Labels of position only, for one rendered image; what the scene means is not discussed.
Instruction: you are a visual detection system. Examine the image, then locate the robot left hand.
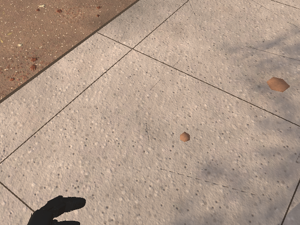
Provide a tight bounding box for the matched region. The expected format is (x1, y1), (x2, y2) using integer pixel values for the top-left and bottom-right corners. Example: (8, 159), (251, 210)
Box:
(27, 195), (86, 225)

